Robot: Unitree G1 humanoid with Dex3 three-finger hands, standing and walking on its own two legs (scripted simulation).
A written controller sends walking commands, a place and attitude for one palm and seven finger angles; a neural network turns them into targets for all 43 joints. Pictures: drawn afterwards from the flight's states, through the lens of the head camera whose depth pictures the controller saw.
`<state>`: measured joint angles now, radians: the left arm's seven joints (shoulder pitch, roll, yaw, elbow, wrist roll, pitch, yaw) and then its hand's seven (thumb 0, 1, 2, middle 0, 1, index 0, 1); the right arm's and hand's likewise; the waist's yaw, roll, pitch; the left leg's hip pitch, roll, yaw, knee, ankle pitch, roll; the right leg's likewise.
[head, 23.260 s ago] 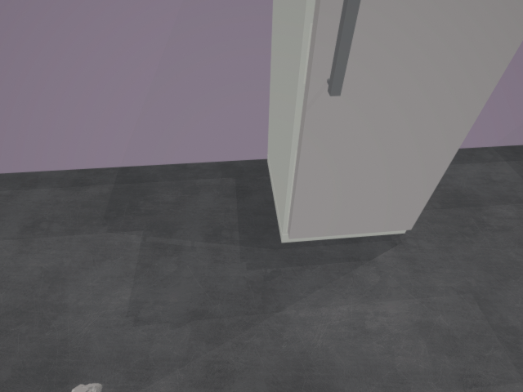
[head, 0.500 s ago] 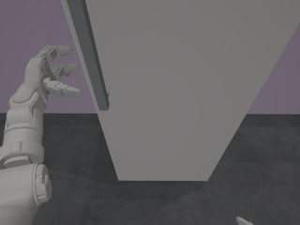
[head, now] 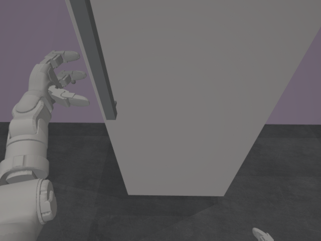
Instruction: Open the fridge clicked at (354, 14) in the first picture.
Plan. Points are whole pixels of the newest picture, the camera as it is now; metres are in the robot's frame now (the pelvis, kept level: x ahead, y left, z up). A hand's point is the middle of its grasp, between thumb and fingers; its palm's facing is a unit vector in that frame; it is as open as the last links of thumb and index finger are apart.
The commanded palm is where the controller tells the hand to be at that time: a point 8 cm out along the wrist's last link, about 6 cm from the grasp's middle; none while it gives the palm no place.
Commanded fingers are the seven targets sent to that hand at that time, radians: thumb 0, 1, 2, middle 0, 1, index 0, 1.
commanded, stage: feel for the door with the fingertips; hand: left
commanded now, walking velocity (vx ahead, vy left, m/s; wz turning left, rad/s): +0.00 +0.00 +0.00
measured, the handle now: (97, 50) +0.48 +0.16 +0.26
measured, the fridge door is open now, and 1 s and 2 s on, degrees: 0 0 0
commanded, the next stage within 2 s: slide the fingers in behind the handle in 0.64 s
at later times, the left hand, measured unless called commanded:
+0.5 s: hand (89, 79) +0.43 +0.18 +0.21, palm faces +0.02 -1.00 +0.02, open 14.0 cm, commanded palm +0.41 +0.24 +0.21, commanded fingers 0.00 -0.50 0.30 -0.30 -1.20 -0.30 -1.20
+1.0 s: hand (89, 78) +0.44 +0.18 +0.21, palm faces +0.01 -1.00 +0.02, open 13.9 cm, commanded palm +0.40 +0.23 +0.21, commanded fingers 0.00 -0.50 0.30 -0.30 -1.20 -0.30 -1.20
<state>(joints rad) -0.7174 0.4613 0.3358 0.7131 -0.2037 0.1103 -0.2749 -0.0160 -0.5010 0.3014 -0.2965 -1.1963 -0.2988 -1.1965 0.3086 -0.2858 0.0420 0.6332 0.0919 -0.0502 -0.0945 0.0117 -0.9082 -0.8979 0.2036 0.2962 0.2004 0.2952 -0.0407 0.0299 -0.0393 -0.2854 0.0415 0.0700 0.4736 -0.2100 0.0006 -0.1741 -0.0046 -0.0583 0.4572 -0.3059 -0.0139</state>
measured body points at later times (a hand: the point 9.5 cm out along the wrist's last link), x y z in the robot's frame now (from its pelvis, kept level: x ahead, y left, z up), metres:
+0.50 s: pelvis -0.01 +0.00 +0.00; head -0.01 -0.02 +0.45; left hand +0.42 +0.23 +0.21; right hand +0.12 -0.26 -0.10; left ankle +0.02 +0.12 -0.74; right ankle -0.04 -0.11 -0.74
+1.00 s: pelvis -0.01 +0.00 +0.00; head +0.00 -0.01 +0.45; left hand +0.43 +0.24 +0.21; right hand +0.08 -0.27 -0.11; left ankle +0.02 +0.12 -0.74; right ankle -0.04 -0.11 -0.74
